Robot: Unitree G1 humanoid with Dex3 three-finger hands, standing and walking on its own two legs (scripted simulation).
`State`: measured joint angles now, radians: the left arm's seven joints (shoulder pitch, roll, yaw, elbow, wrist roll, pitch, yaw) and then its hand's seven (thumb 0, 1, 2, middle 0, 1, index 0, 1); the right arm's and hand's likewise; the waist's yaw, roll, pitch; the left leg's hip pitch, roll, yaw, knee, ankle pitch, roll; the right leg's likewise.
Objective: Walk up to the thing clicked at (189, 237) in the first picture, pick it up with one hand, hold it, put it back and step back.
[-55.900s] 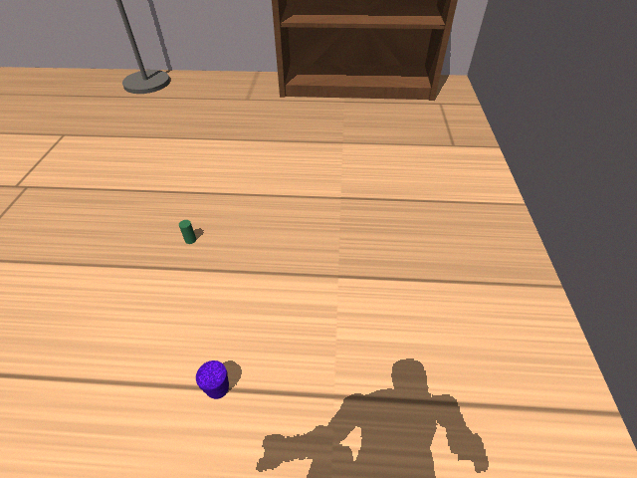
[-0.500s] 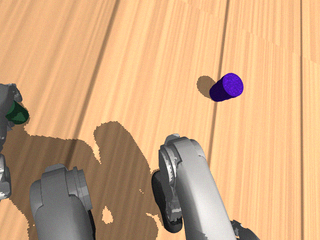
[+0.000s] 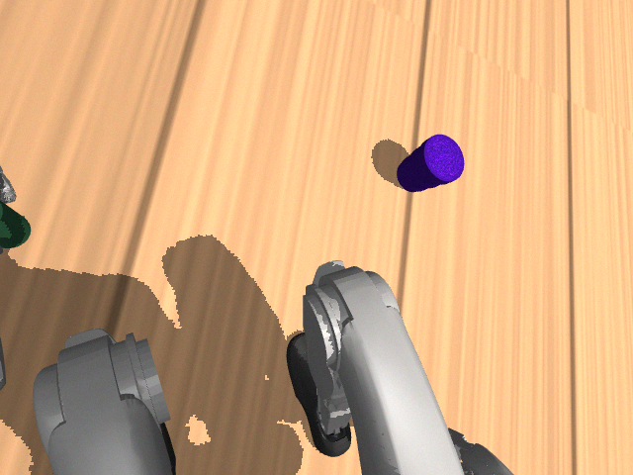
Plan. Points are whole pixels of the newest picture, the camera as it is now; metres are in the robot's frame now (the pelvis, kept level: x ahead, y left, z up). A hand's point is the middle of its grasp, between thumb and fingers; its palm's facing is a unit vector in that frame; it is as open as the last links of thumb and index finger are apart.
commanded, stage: rest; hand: left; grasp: from above
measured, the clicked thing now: out of the picture +0.47 +0.28 -0.25
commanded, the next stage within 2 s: open in 0.34 s
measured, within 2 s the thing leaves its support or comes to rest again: neither
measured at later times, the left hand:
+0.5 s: hand out of the picture +0.45 +0.30 -0.23, palm faces -0.47 -0.13 -0.87, open 8.5 cm
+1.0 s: hand out of the picture +0.45 +0.30 -0.23, palm faces -0.46 -0.13 -0.88, open 12.6 cm
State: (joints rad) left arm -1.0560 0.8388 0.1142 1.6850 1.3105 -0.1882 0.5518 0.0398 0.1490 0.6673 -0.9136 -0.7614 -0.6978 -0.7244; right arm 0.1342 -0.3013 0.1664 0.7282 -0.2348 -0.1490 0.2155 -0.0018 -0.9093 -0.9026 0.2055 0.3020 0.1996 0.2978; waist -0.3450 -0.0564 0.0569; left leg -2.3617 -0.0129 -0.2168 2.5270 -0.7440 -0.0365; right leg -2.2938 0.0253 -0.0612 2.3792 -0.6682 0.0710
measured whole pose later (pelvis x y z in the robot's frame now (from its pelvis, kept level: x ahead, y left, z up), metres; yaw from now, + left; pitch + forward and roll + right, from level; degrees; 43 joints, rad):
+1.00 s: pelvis -0.01 +0.00 +0.00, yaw -2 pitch +30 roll -13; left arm -1.08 0.92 0.12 1.76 1.31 -0.20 0.59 0.00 -0.28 0.84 -0.29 -0.89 -0.29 -0.88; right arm 0.12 -0.33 0.23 0.69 -0.26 -0.20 0.25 0.00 -0.90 -0.90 0.21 0.30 0.20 0.30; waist -0.38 -0.08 0.10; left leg -2.35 -0.01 -0.25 2.54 -0.73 -0.03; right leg -2.27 0.04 -0.09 2.36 -0.65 0.07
